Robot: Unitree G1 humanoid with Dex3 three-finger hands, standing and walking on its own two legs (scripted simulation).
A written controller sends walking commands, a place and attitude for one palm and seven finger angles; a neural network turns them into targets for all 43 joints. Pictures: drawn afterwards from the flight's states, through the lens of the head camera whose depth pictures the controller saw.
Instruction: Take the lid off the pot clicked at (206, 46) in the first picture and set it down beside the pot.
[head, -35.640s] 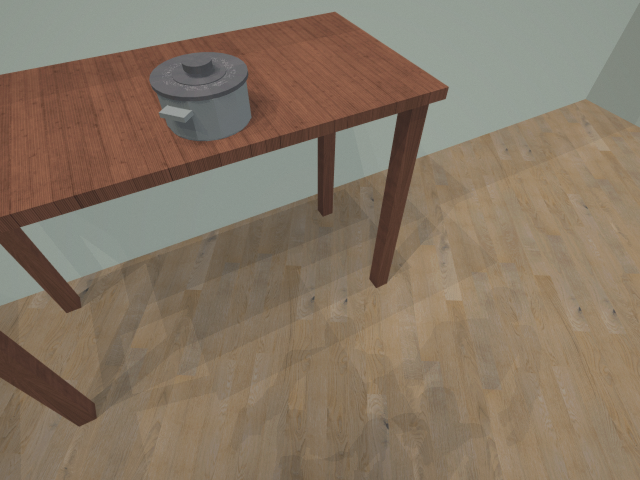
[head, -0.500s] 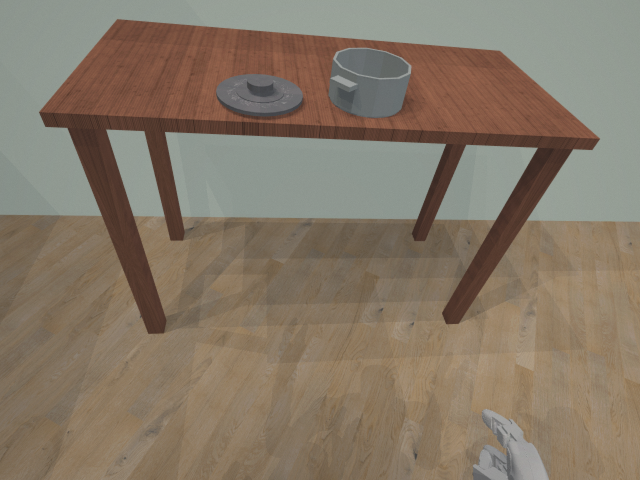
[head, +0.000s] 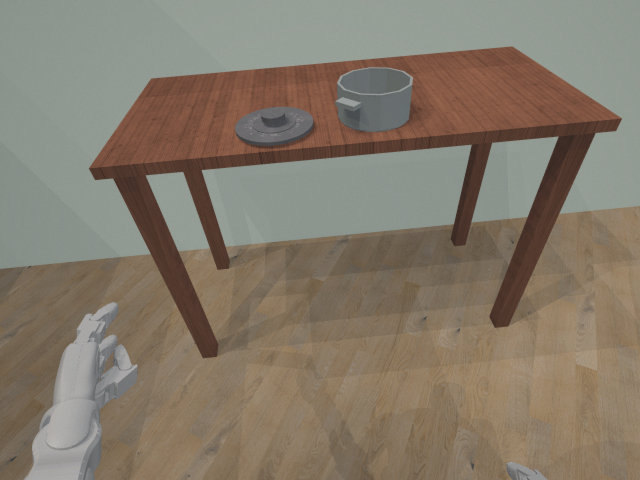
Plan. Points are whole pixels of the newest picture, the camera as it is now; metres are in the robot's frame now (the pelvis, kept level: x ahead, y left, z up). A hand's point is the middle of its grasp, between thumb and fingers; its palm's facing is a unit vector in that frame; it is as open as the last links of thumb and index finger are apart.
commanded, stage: stop stepping back and stand still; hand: left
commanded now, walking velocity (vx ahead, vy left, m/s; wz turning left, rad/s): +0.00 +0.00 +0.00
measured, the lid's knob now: (273, 116) +0.86 +0.08 +0.10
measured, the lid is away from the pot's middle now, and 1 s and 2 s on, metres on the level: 0.24 0.24 0.24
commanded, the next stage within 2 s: let the arm hang, fingers relaxed in 0.78 s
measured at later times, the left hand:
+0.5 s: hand out of the picture +0.08 +0.15 -0.15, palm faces -0.01 -0.96 -0.26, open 7.3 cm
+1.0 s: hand out of the picture +0.09 +0.13 -0.15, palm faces +0.01 -0.97 -0.22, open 7.3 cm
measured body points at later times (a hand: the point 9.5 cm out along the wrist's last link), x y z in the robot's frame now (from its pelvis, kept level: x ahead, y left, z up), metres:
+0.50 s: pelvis +0.06 -0.04 +0.02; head +0.10 -0.06 +0.47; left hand +0.08 +0.20 -0.13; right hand +0.02 -0.25 -0.14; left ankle -0.02 +0.06 -0.71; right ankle +0.06 -0.15 -0.71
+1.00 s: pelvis +0.05 -0.04 +0.03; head +0.06 -0.05 +0.48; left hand +0.09 +0.19 -0.13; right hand +0.04 -0.26 -0.14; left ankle -0.01 +0.06 -0.71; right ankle +0.06 -0.15 -0.71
